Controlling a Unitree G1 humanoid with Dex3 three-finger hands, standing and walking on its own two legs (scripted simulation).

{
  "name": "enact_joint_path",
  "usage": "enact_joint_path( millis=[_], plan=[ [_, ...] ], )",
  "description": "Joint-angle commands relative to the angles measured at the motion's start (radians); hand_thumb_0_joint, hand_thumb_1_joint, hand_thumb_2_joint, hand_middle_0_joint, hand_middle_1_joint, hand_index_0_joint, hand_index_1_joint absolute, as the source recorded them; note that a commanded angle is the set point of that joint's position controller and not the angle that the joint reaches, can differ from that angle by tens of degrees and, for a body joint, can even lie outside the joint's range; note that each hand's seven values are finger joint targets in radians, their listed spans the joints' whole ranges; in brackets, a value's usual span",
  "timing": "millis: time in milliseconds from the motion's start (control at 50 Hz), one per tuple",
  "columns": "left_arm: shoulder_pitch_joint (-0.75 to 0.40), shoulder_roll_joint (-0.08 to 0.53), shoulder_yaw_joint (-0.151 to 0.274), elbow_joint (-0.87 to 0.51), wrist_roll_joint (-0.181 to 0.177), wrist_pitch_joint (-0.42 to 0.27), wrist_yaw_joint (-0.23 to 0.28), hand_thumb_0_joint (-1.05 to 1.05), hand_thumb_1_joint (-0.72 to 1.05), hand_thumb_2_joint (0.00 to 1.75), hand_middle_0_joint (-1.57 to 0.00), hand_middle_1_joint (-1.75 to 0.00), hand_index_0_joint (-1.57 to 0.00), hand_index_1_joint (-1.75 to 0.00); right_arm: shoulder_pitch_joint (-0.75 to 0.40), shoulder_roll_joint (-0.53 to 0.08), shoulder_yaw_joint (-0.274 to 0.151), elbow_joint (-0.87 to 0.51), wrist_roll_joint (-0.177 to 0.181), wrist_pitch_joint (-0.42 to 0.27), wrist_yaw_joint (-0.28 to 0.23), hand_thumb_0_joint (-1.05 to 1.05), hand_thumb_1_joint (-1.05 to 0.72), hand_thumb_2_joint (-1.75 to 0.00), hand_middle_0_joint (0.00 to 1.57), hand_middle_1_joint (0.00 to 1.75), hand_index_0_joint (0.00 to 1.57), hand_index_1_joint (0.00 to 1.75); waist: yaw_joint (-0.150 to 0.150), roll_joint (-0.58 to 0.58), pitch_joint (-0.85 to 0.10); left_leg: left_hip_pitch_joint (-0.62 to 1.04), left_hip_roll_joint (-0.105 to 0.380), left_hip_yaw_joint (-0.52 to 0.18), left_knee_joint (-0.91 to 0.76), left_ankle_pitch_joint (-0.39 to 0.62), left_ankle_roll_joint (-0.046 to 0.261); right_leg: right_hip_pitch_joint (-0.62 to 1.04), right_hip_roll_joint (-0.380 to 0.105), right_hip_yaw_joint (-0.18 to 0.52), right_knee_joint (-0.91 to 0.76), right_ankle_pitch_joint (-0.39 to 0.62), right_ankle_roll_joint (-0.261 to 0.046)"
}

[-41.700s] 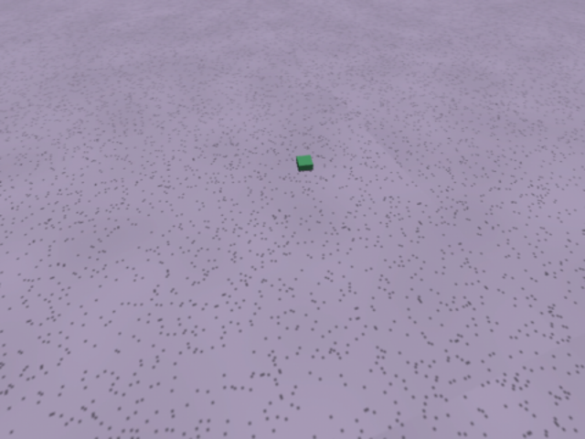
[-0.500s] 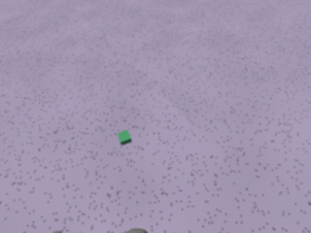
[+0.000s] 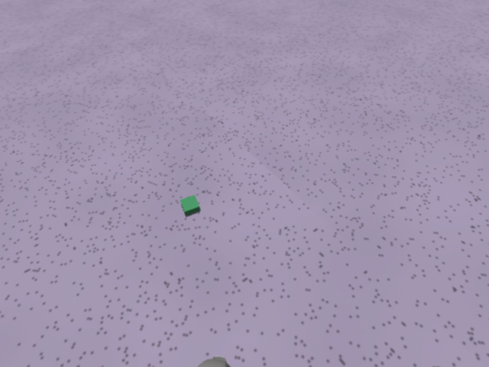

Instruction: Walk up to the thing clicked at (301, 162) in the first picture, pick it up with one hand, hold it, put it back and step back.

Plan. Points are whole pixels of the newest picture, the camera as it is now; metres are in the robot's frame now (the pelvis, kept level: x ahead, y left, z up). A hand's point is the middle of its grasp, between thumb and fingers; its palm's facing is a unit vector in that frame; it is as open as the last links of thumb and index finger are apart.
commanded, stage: step back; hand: left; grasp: from above
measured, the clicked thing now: (190, 205) +1.01 +0.36 -0.74
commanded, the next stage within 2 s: stand in 1.02 s
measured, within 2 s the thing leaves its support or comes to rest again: neither
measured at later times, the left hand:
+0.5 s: hand out of the picture +0.06 +0.29 -0.13, palm faces +0.04 -0.92 -0.39, open 7.4 cm
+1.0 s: hand out of the picture +0.12 +0.29 -0.14, palm faces +0.09 -0.93 -0.34, open 7.4 cm
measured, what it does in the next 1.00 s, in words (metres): steps on the spot: left foot, then right foot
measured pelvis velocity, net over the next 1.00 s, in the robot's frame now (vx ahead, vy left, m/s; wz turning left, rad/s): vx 0.04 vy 0.02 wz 0.08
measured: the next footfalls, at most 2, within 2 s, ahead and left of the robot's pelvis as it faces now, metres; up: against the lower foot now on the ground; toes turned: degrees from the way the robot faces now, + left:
left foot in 0.20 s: +0.08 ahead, +0.15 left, +0.00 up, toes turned +5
right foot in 0.52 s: +0.10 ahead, -0.11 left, +0.00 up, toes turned +3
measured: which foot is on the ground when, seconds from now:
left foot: up 0.00-0.18, down 0.20-1.00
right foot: down 0.00-0.24, up 0.26-0.50, down 0.52-1.00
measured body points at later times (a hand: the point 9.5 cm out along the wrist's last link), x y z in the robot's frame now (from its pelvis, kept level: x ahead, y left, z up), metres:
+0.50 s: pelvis -0.01 +0.01 +0.01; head +0.01 +0.01 +0.46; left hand +0.05 +0.34 -0.10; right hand +0.04 -0.31 -0.11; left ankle -0.02 +0.14 -0.72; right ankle +0.05 -0.11 -0.71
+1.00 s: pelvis +0.04 +0.02 +0.01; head +0.06 +0.03 +0.46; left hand +0.11 +0.34 -0.11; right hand +0.16 -0.27 -0.11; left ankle +0.04 +0.14 -0.72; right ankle +0.06 -0.11 -0.72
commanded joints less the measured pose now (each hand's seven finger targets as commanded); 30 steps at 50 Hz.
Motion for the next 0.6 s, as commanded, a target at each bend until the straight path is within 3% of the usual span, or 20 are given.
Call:
enact_joint_path(
  millis=[0, 60, 100, 120, 160, 180, 200, 220, 240, 260, 280, 340, 400, 440, 480, 500, 520, 540, 560, 580],
  plan=[
    [-0.137, 0.3, 0.089, -0.103, 0.004, -0.06, 0.022, 0.0, 0.9, 0.9, -0.2, -0.3, -0.2, -0.3, 0.035, -0.189, -0.058, -0.033, 0.003, -0.036, 0.0, 0.0, -0.9, -0.9, 0.2, 0.3, 0.2, 0.3, -0.015, -0.153, -0.008, 0.034, -0.015, -0.034, 0.133, 0.017, -0.017, -0.147, -0.237, 0.279, -0.378, -0.326, -0.137],
    [-0.083, 0.298, 0.088, -0.078, 0.012, -0.06, 0.013, 0.0, 0.9, 0.9, -0.2, -0.3, -0.2, -0.3, 0.021, -0.178, -0.055, -0.027, -0.008, -0.046, 0.016, 0.0, -0.9, -0.9, 0.2, 0.3, 0.2, 0.3, 0.021, -0.207, 0.01, 0.013, 0.005, 0.019, -0.052, -0.036, -0.023, -0.065, -0.239, 0.277, -0.398, -0.434, -0.129],
    [-0.044, 0.305, 0.087, -0.061, 0.006, -0.057, 0.008, 0.0, 0.9, 0.9, -0.2, -0.3, -0.2, -0.3, -0.001, -0.16, -0.048, -0.026, -0.009, -0.062, 0.022, 0.0, -0.9, -0.9, 0.2, 0.3, 0.2, 0.3, 0.046, -0.225, 0.004, 0.035, 0.01, 0.061, -0.207, -0.1, -0.017, 0.014, -0.253, 0.267, -0.376, -0.344, -0.14],
    [-0.052, 0.309, 0.084, -0.059, 0.003, -0.053, 0.004, 0.0, 0.9, 0.9, -0.2, -0.3, -0.2, -0.3, 0.015, -0.159, -0.051, -0.015, -0.011, -0.068, 0.023, 0.0, -0.9, -0.9, 0.2, 0.3, 0.2, 0.3, 0.037, -0.231, -0.007, 0.096, 0.016, 0.096, -0.267, -0.111, -0.012, -0.001, -0.261, 0.253, -0.364, -0.303, -0.144],
    [-0.072, 0.3, 0.065, -0.061, -0.003, -0.038, 0.0, 0.0, 0.9, 0.9, -0.2, -0.3, -0.2, -0.3, 0.085, -0.158, -0.062, 0.025, -0.006, -0.079, 0.022, 0.0, -0.9, -0.9, 0.2, 0.3, 0.2, 0.3, -0.012, -0.191, -0.038, 0.286, -0.01, 0.136, -0.443, 0.01, 0.018, -0.074, -0.213, 0.162, -0.301, -0.264, -0.112],
    [-0.061, 0.257, 0.046, -0.063, -0.003, -0.032, -0.002, 0.0, 0.9, 0.9, -0.2, -0.3, -0.2, -0.3, 0.129, -0.172, -0.074, 0.045, -0.011, -0.085, 0.017, 0.0, -0.9, -0.9, 0.2, 0.3, 0.2, 0.3, -0.043, -0.119, -0.053, 0.407, 0.0, 0.083, -0.514, 0.008, 0.034, -0.163, -0.166, 0.102, -0.198, -0.252, -0.085],
    [-0.085, 0.197, 0.028, -0.084, -0.015, -0.035, -0.005, 0.0, 0.9, 0.9, -0.2, -0.3, -0.2, -0.3, 0.171, -0.249, -0.095, 0.05, -0.017, -0.09, 0.012, 0.0, -0.9, -0.9, 0.2, 0.3, 0.2, 0.3, -0.067, 0.08, -0.067, 0.488, 0.181, -0.275, -0.616, -0.257, 0.108, -0.347, -0.062, 0.0, -0.001, -0.223, -0.02],
    [-0.153, 0.236, 0.045, -0.086, -0.021, -0.036, 0.002, 0.0, 0.9, 0.9, -0.2, -0.3, -0.2, -0.3, 0.198, -0.336, -0.11, 0.045, -0.019, -0.09, 0.014, 0.0, -0.9, -0.9, 0.2, 0.3, 0.2, 0.3, -0.102, 0.148, -0.031, 0.374, 0.361, -0.553, -0.728, -0.545, 0.228, -0.405, -0.01, -0.056, 0.217, -0.218, 0.0],
    [-0.159, 0.271, 0.053, -0.091, -0.014, -0.042, 0.002, 0.0, 0.9, 0.9, -0.2, -0.3, -0.2, -0.3, 0.161, -0.325, -0.108, 0.03, -0.013, -0.1, 0.012, 0.0, -0.9, -0.9, 0.2, 0.3, 0.2, 0.3, -0.083, 0.061, 0.024, 0.333, 0.382, -0.552, -0.735, -0.453, 0.265, -0.4, -0.053, 0.035, 0.281, -0.149, -0.006],
    [-0.119, 0.254, 0.05, -0.071, -0.023, -0.046, 0.0, 0.0, 0.9, 0.9, -0.2, -0.3, -0.2, -0.3, 0.133, -0.264, -0.088, 0.025, -0.015, -0.109, 0.006, 0.0, -0.9, -0.9, 0.2, 0.3, 0.2, 0.3, -0.051, -0.001, 0.016, 0.381, 0.317, -0.432, -0.674, -0.249, 0.228, -0.401, -0.064, 0.061, 0.291, -0.087, -0.004],
    [-0.091, 0.242, 0.047, -0.059, -0.025, -0.051, -0.003, 0.0, 0.9, 0.9, -0.2, -0.3, -0.2, -0.3, 0.123, -0.244, -0.082, 0.022, -0.014, -0.112, 0.002, 0.0, -0.9, -0.9, 0.2, 0.3, 0.2, 0.3, -0.037, 0.037, -0.01, 0.411, 0.283, -0.352, -0.647, -0.129, 0.199, -0.393, -0.071, 0.048, 0.281, -0.069, -0.007],
    [-0.037, 0.233, 0.049, -0.034, -0.021, -0.053, -0.017, 0.0, 0.9, 0.9, -0.2, -0.3, -0.2, -0.3, 0.093, -0.232, -0.083, 0.012, -0.014, -0.111, 0.006, 0.0, -0.9, -0.9, 0.2, 0.3, 0.2, 0.3, -0.037, 0.141, -0.032, 0.327, 0.232, -0.201, -0.63, -0.038, 0.188, -0.254, -0.064, -0.029, 0.176, -0.057, 0.012],
    [-0.077, 0.221, 0.051, -0.043, -0.019, -0.053, -0.02, 0.0, 0.9, 0.9, -0.2, -0.3, -0.2, -0.3, 0.102, -0.229, -0.08, 0.003, -0.016, -0.102, 0.006, 0.0, -0.9, -0.9, 0.2, 0.3, 0.2, 0.3, -0.051, 0.152, -0.022, 0.243, 0.233, -0.164, -0.607, 0.003, 0.189, -0.154, -0.047, -0.055, 0.063, -0.039, 0.014],
    [-0.049, 0.205, 0.051, -0.025, -0.021, -0.06, -0.01, 0.0, 0.9, 0.9, -0.2, -0.3, -0.2, -0.3, 0.06, -0.214, -0.068, -0.009, -0.008, -0.09, 0.005, 0.0, -0.9, -0.9, 0.2, 0.3, 0.2, 0.3, -0.017, 0.133, -0.051, 0.165, 0.221, -0.113, -0.519, 0.112, 0.164, 0.003, -0.021, -0.08, -0.081, 0.034, 0.007],
    [0.022, 0.211, 0.055, 0.017, -0.019, -0.071, 0.006, 0.0, 0.9, 0.9, -0.2, -0.3, -0.2, -0.3, 0.037, -0.144, -0.037, -0.017, 0.008, -0.077, 0.002, 0.0, -0.9, -0.9, 0.2, 0.3, 0.2, 0.3, 0.035, 0.034, -0.097, 0.075, 0.146, -0.029, -0.343, 0.151, 0.097, 0.211, -0.008, -0.06, -0.244, 0.148, 0.005],
    [0.043, 0.254, 0.069, 0.017, -0.007, -0.08, 0.016, 0.0, 0.9, 0.9, -0.2, -0.3, -0.2, -0.3, 0.076, -0.081, -0.015, -0.017, 0.015, -0.078, -0.002, 0.0, -0.9, -0.9, 0.2, 0.3, 0.2, 0.3, 0.036, -0.118, -0.134, 0.0, 0.072, 0.006, -0.175, 0.097, 0.054, 0.284, -0.149, 0.159, -0.325, 0.114, -0.019],
    [0.008, 0.332, 0.078, -0.002, -0.007, -0.084, 0.021, 0.0, 0.9, 0.9, -0.2, -0.3, -0.2, -0.3, 0.093, -0.064, -0.01, -0.02, 0.013, -0.072, -0.009, 0.0, -0.9, -0.9, 0.2, 0.3, 0.2, 0.3, 0.026, -0.228, -0.123, -0.065, -0.022, 0.027, -0.078, -0.139, 0.016, 0.206, -0.362, 0.454, -0.421, -0.035, -0.114],
    [-0.065, 0.356, 0.079, -0.025, -0.007, -0.082, 0.015, 0.0, 0.9, 0.9, -0.2, -0.3, -0.2, -0.3, 0.087, -0.158, -0.04, 0.01, 0.006, -0.069, -0.019, 0.0, -0.9, -0.9, 0.2, 0.3, 0.2, 0.3, 0.015, -0.154, -0.086, 0.033, 0.025, 0.011, 0.021, -0.211, 0.008, 0.051, -0.438, 0.508, -0.399, -0.068, -0.226],
    [-0.086, 0.311, 0.072, -0.031, -0.018, -0.083, 0.014, 0.0, 0.9, 0.9, -0.2, -0.3, -0.2, -0.3, 0.109, -0.171, -0.042, 0.028, 0.007, -0.068, -0.019, 0.0, -0.9, -0.9, 0.2, 0.3, 0.2, 0.3, -0.002, -0.094, -0.065, 0.028, 0.048, -0.009, 0.027, -0.177, 0.01, 0.053, -0.395, 0.424, -0.369, -0.009, -0.219],
    [-0.097, 0.284, 0.062, -0.028, -0.024, -0.087, 0.017, 0.0, 0.9, 0.9, -0.2, -0.3, -0.2, -0.3, 0.107, -0.156, -0.038, 0.038, 0.01, -0.068, -0.016, 0.0, -0.9, -0.9, 0.2, 0.3, 0.2, 0.3, -0.006, -0.093, -0.05, 0.019, 0.052, -0.018, 0.008, -0.129, 0.014, 0.049, -0.344, 0.344, -0.355, 0.052, -0.184]
  ],
)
